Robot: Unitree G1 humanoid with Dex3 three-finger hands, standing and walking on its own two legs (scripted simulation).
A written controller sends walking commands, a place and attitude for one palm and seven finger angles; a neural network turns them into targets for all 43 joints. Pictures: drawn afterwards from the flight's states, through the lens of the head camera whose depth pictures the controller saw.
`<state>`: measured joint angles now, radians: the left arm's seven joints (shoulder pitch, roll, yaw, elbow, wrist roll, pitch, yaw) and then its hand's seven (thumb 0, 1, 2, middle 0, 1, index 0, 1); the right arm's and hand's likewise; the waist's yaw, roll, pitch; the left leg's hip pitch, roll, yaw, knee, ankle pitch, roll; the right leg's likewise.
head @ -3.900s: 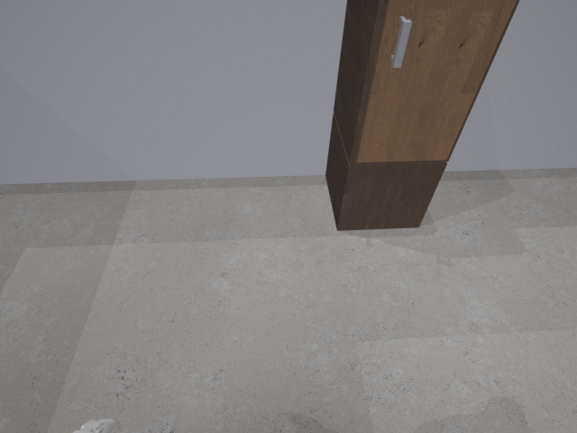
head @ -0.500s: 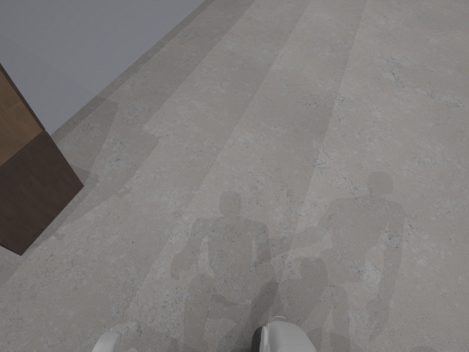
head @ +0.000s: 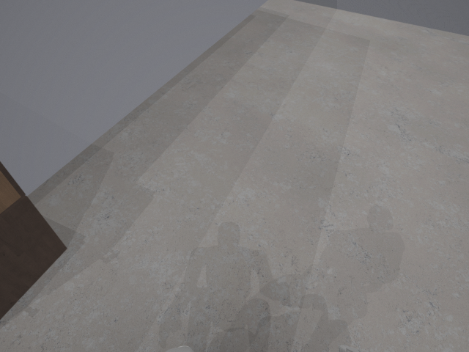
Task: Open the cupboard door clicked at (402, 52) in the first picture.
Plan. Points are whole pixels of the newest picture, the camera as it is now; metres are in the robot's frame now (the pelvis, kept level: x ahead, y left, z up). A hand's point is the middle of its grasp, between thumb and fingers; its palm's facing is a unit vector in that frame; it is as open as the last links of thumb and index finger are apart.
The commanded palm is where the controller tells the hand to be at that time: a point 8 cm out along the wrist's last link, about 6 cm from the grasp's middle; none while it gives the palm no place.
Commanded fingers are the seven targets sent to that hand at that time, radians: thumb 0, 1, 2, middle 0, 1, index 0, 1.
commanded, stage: walk to a spot facing it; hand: left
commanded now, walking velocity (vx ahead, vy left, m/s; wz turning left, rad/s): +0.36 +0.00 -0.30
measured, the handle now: out of the picture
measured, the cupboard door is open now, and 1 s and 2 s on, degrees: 0 0 0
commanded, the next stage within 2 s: turn to face it in 0.30 s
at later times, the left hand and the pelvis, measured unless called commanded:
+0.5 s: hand (181, 268) +0.32 +0.15 -0.17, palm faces -0.23 -0.95 -0.20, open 7.3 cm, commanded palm none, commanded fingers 0.00 0.90 0.90 -0.20 -0.30 -0.20 -0.30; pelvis +0.20 -0.02 +0.00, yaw -13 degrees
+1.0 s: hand (174, 256) +0.36 +0.18 -0.19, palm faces +0.08 -0.98 -0.16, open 7.3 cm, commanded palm none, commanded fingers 0.00 0.90 0.90 -0.20 -0.30 -0.20 -0.30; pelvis +0.26 -0.01 -0.02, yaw +3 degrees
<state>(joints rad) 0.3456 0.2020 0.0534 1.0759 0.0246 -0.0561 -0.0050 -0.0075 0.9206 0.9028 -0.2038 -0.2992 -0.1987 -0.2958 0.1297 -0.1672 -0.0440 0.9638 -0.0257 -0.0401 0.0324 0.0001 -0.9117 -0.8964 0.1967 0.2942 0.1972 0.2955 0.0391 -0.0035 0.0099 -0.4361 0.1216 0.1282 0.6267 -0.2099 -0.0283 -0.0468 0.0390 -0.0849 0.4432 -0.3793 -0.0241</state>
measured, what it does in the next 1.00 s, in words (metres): walks ahead: left foot, then right foot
